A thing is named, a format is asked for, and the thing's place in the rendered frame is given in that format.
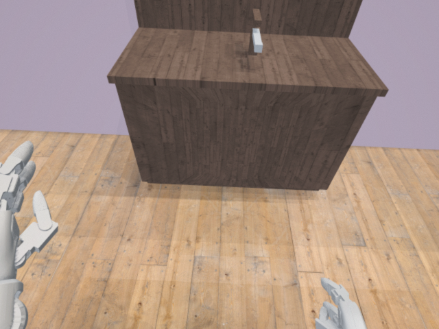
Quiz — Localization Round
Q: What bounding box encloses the robot left hand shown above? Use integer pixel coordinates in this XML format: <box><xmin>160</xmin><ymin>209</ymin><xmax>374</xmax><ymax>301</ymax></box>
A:
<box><xmin>0</xmin><ymin>141</ymin><xmax>58</xmax><ymax>280</ymax></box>

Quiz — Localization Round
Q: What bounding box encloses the counter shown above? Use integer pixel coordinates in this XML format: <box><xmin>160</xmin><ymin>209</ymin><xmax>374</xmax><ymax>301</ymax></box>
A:
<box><xmin>107</xmin><ymin>0</ymin><xmax>389</xmax><ymax>191</ymax></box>

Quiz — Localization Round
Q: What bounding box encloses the left robot forearm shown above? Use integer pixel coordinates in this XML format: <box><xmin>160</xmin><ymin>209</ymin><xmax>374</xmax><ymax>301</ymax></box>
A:
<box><xmin>0</xmin><ymin>279</ymin><xmax>28</xmax><ymax>329</ymax></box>

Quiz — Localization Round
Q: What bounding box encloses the tap lever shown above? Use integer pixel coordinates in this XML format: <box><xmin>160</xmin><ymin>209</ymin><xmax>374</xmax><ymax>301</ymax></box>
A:
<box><xmin>252</xmin><ymin>28</ymin><xmax>263</xmax><ymax>53</ymax></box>

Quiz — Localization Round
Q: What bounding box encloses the robot right hand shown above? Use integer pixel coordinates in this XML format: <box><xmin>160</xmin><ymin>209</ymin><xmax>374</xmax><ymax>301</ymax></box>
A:
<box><xmin>315</xmin><ymin>278</ymin><xmax>367</xmax><ymax>329</ymax></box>

